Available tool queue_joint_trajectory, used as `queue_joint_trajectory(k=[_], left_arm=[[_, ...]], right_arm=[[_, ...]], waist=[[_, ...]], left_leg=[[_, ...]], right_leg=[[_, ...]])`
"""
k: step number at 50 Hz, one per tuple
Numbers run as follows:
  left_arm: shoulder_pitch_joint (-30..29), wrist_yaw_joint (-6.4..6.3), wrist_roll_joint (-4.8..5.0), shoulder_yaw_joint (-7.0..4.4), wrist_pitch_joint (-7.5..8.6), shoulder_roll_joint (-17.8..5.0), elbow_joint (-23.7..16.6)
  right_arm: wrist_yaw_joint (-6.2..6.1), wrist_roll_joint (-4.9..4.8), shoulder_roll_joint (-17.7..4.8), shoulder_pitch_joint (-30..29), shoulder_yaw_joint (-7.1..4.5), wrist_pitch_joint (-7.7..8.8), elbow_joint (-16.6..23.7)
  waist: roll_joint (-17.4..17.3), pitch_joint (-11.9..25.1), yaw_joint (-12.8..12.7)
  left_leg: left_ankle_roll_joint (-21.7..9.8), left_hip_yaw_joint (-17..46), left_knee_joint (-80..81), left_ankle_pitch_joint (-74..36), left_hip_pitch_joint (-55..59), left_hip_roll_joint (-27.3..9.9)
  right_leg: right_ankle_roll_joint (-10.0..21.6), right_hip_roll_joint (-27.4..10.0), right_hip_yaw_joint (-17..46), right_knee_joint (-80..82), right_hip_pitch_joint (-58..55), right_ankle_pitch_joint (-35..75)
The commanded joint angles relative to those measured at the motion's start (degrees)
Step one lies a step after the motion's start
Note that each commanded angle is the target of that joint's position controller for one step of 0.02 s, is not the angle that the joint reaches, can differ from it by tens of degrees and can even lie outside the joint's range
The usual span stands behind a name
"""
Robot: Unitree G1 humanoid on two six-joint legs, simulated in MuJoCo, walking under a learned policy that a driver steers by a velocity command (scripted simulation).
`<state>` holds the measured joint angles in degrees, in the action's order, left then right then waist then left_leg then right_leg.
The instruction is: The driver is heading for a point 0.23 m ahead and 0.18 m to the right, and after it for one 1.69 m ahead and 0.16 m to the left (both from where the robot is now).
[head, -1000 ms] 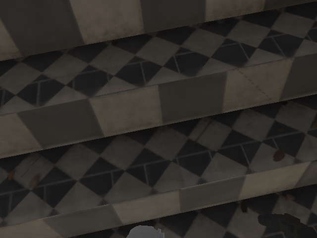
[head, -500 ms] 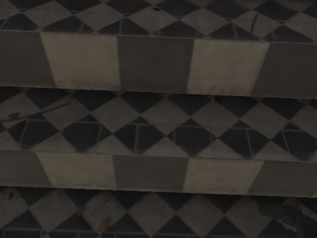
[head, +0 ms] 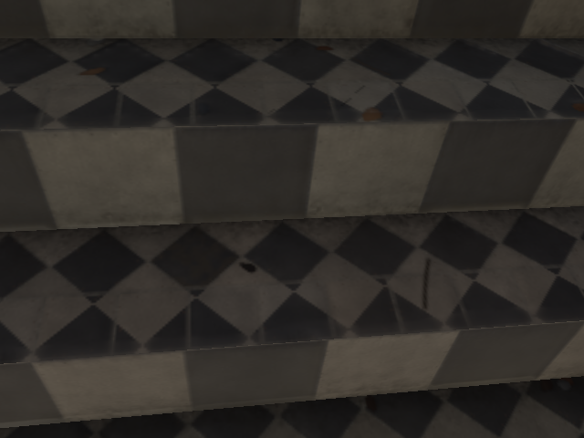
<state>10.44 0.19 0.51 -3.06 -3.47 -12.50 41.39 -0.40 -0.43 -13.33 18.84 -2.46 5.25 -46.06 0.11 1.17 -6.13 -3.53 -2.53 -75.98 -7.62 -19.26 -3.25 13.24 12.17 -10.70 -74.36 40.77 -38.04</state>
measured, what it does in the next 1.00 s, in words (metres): climbs, turning left: left foot 0.20 m higher, then right foot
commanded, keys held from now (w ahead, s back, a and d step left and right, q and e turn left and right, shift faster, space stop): w+e+shift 0.16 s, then w+q+shift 0.06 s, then q+shift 0.72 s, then shift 0.06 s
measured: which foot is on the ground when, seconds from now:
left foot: up 0.00-0.36, down 0.38-0.86, up 0.88-1.00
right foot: down 0.00-0.36, up 0.38-0.84, down 0.86-1.00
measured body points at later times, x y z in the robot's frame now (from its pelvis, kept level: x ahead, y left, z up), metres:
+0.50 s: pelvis +0.20 +0.05 +0.27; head +0.24 +0.05 +0.72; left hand +0.32 +0.30 +0.16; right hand +0.33 -0.18 +0.14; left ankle +0.30 +0.12 -0.40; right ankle +0.14 -0.08 -0.24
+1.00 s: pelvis +0.27 -0.03 +0.32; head +0.27 -0.05 +0.77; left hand +0.36 +0.26 +0.25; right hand +0.50 -0.25 +0.22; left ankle +0.20 +0.09 -0.24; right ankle +0.33 -0.10 -0.40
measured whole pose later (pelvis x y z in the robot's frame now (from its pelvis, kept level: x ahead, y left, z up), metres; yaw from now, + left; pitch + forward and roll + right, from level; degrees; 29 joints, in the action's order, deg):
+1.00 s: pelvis +0.27 -0.03 +0.32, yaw +16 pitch +1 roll -1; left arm 11.9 -4.9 -1.3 -1.2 2.1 -10.8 34.7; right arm -2.5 3.2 -15.1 9.9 -6.9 -1.0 -38.3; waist -4.0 2.3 0.4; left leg 1.7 5.2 -94.2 16.8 -41.5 4.8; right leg 3.3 1.2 -4.9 -39.0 23.9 -16.7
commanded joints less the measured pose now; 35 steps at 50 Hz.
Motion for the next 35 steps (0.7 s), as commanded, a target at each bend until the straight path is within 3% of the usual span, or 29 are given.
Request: queue_joint_trajectory(k=[1,2,3,4,5,7,9,10,11,12,13,14,15,16,17,18,19,20,21,22,23,24,25,26,29,30,31,32,35], left_arm=[[-1.21,-2.04,-2.39,0.94,3.20,2.72,-0.71],[5.73,-2.87,-4.44,0.13,4.98,-0.30,3.79],[13.52,-3.88,-3.35,-0.65,6.34,-2.11,6.58],[15.63,-3.98,-3.84,-1.21,7.29,-4.89,7.05],[18.44,-3.92,-3.05,-2.02,8.08,-7.66,8.86],[25.44,-4.13,-2.25,-2.07,9.08,-6.53,11.53],[28.57,-3.83,-3.19,-1.30,10.12,-4.12,13.10],[30.67,-3.70,-3.77,-1.16,10.79,-3.95,13.51],[30.58,-3.41,-3.66,-1.18,11.72,-4.41,12.95],[29.01,-3.43,-2.67,-1.68,11.89,-5.71,12.73],[27.40,-2.95,-3.11,-1.83,10.90,-6.86,12.74],[17.48,-2.40,-1.24,-1.48,9.59,-4.84,9.16],[16.84,-1.87,1.92,-1.66,9.44,-5.37,8.36],[12.82,-1.37,2.02,-3.30,11.31,-11.46,5.46],[11.27,-1.74,3.48,-5.41,12.65,-15.01,5.58],[21.09,0.60,3.36,-4.38,13.00,-10.65,7.95],[18.06,1.85,0.76,-4.13,12.57,-9.51,8.02],[16.69,1.92,-3.19,-3.14,12.46,-6.47,4.37],[14.52,1.33,-4.33,-1.54,11.61,-1.20,2.46],[12.45,0.89,-4.62,-1.01,9.95,-0.48,1.46],[10.14,0.96,-5.76,0.35,9.03,1.59,0.54],[9.08,0.86,-5.88,1.34,7.98,4.04,-1.09],[6.82,0.36,-4.89,2.50,7.19,6.40,-2.93],[6.94,-0.20,-4.17,3.02,6.86,7.28,-3.62],[2.28,-0.99,-4.46,3.76,7.07,6.79,-7.71],[1.03,-1.17,-4.37,4.01,6.95,5.85,-8.88],[1.18,-1.64,-3.33,4.01,6.50,6.27,-8.76],[1.66,-1.91,-2.83,3.52,6.06,4.87,-8.36],[-0.50,-2.40,-3.67,3.06,4.45,3.84,-10.71]], right_arm=[[2.77,5.32,5.27,-21.92,2.72,3.83,23.99],[2.05,5.91,6.71,-22.71,4.60,4.01,25.28],[1.22,8.08,6.57,-26.71,5.28,4.43,23.67],[0.95,6.77,3.99,-26.07,4.77,4.02,23.00],[0.52,6.79,2.30,-27.43,4.75,3.44,23.48],[0.37,6.02,3.64,-31.93,5.58,2.33,24.98],[1.62,5.57,8.02,-36.63,6.90,1.58,28.11],[1.51,5.35,9.96,-40.13,7.41,1.53,28.66],[1.35,5.27,10.54,-41.75,7.39,0.98,29.61],[1.00,5.27,11.61,-44.82,7.73,0.59,30.97],[0.56,4.52,12.16,-47.04,8.58,-0.32,32.41],[0.34,3.56,11.42,-43.96,9.39,-1.03,32.27],[-0.83,1.61,10.70,-39.66,8.48,-1.69,29.09],[-1.73,0.83,6.47,-27.98,5.88,-2.00,24.50],[-3.00,-0.01,1.32,-17.94,3.16,-2.43,20.72],[-2.43,-0.59,-0.33,-13.96,1.71,-0.82,15.00],[-2.44,-0.96,-1.91,-9.62,0.35,-1.90,11.95],[-1.70,-2.12,-3.15,-8.45,-0.90,-3.24,6.26],[-1.32,-3.00,0.42,-9.15,-0.30,-3.31,2.59],[-2.07,-0.80,1.28,-10.63,-0.50,-3.49,-0.39],[-2.71,0.29,2.84,-11.87,-0.42,-3.36,-1.85],[-2.16,0.73,5.23,-12.47,-0.03,-3.04,-2.94],[-1.73,0.55,6.99,-10.41,0.46,-2.87,-4.47],[-1.57,0.62,6.96,-9.48,0.64,-2.44,-5.14],[-1.53,1.06,4.19,-10.46,0.32,-0.85,-3.26],[-2.43,0.66,1.97,-12.14,-0.26,-0.98,-0.82],[-3.16,0.63,1.18,-12.23,-0.43,-1.76,0.42],[-3.75,1.23,-0.22,-12.35,-0.71,-1.89,2.56],[-5.22,3.07,-5.90,-9.48,-3.01,-3.15,4.96]], waist=[[-3.79,0.65,4.98],[-6.32,-4.47,4.75],[-9.47,-6.36,0.78],[-5.92,-3.66,-0.27],[-5.91,-2.09,-1.88],[-4.03,1.70,-3.46],[-4.54,3.70,-1.83],[-1.44,4.01,-2.62],[0.07,4.18,-2.02],[0.16,2.82,-1.18],[1.47,1.39,-0.48],[-2.65,2.88,3.97],[0.61,9.96,5.02],[10.65,14.41,8.91],[14.72,21.30,12.92],[4.24,31.41,8.08],[-16.30,39.10,13.25],[-17.32,41.01,8.39],[-6.50,29.12,5.35],[2.69,15.58,2.48],[5.55,5.68,1.90],[2.29,1.17,0.67],[1.26,-1.99,0.44],[2.05,-4.26,-0.41],[2.67,-5.49,-0.96],[0.86,-3.09,-0.51],[-2.57,0.53,-0.34],[-3.24,3.02,0.24],[-7.69,3.68,3.89]], left_leg=[[1.10,12.66,-53.73,12.39,-35.57,10.36],[-0.20,12.78,-57.52,17.09,-44.52,8.87],[-0.44,9.57,-50.29,22.69,-49.09,8.77],[1.87,7.15,-53.45,31.11,-54.34,9.72],[2.53,6.12,-54.55,35.84,-58.09,8.15],[2.18,4.84,-55.86,41.81,-59.96,6.32],[-1.13,3.03,-52.64,44.88,-57.06,4.79],[-2.11,0.86,-56.71,48.14,-59.62,5.09],[-2.53,-0.59,-57.44,49.38,-61.78,4.41],[-3.52,-0.11,-53.23,50.57,-60.59,3.36],[-3.65,-2.35,-41.37,48.87,-57.09,2.07],[-5.08,-5.91,-10.19,42.68,-23.61,2.20],[-4.52,-7.92,-5.72,31.66,0.12,6.70],[-2.26,-10.97,-3.80,26.80,5.56,7.25],[-1.96,-8.25,8.37,24.72,8.32,7.86],[-9.51,9.75,17.35,21.38,36.99,3.33],[-16.58,32.49,36.14,16.89,36.83,-6.54],[-15.70,33.75,31.92,10.47,35.42,-6.64],[-14.36,25.62,33.16,3.51,26.36,-3.41],[-13.45,24.60,39.08,18.02,16.28,-3.39],[-12.73,25.71,42.76,25.89,5.13,-0.91],[-12.21,25.75,44.66,29.02,-2.03,0.63],[-11.31,25.09,47.48,29.89,-7.44,0.69],[-10.52,23.34,48.42,30.40,-11.57,0.91],[-10.32,21.22,48.02,27.41,-19.00,3.05],[-11.30,21.62,48.75,24.26,-22.08,2.96],[-12.60,21.44,47.05,21.82,-23.11,3.33],[-12.47,23.29,48.61,21.04,-22.83,3.26],[-15.24,34.86,51.48,30.70,-10.91,0.83]], right_leg=[[12.22,-15.93,74.49,58.59,-14.90,-1.86],[10.79,-15.71,67.96,56.51,-16.61,5.39],[7.30,-9.21,58.29,50.82,-28.43,24.53],[8.99,-10.88,52.15,48.72,-40.14,42.39],[7.87,-11.00,47.09,48.45,-48.01,55.36],[7.35,-12.50,42.69,47.80,-53.62,66.24],[4.42,-14.06,39.50,51.21,-46.88,57.92],[4.58,-16.41,38.88,52.72,-46.22,57.34],[4.31,-18.19,38.28,54.32,-45.75,60.22],[2.37,-19.66,36.70,57.69,-42.30,62.69],[0.43,-18.70,33.57,61.74,-38.30,62.58],[-1.85,-15.00,23.77,69.65,-18.04,76.50],[-0.23,-15.86,22.90,67.20,-9.19,106.45],[-1.06,-17.63,21.89,58.46,-16.21,136.34],[-3.18,-18.29,23.22,45.71,-25.81,146.68],[-7.75,-11.68,28.85,25.57,-7.82,123.88],[-13.41,-1.31,26.79,-6.75,-5.26,36.31],[-13.87,-1.97,30.77,-29.97,-1.03,28.33],[-13.07,-4.83,25.75,-33.19,4.08,28.36],[-11.99,-6.77,20.39,-33.60,13.44,28.55],[-12.01,-8.36,18.43,-35.15,15.36,29.95],[-11.49,-8.47,17.82,-41.56,17.22,28.66],[-11.16,-8.70,16.58,-43.79,18.61,27.98],[-11.23,-9.69,15.47,-42.17,19.25,29.50],[-12.57,-13.23,12.86,-27.38,17.75,39.59],[-13.24,-13.52,10.56,-21.16,12.58,42.59],[-13.57,-12.68,9.38,-23.06,8.19,44.89],[-13.95,-11.86,8.76,-22.21,5.02,45.83],[-12.77,-10.71,12.99,-25.07,11.12,38.43]])
Next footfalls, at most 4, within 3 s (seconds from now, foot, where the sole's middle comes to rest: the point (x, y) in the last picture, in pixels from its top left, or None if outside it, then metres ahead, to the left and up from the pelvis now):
0.38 left None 0.34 0.12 -0.44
0.86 right None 0.37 -0.09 -0.44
1.26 left None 0.29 0.09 -0.44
1.62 right None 0.34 -0.16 -0.44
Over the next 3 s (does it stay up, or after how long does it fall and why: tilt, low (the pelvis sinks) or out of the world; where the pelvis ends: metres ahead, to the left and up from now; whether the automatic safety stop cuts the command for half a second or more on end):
stays up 0.60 0.21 0.54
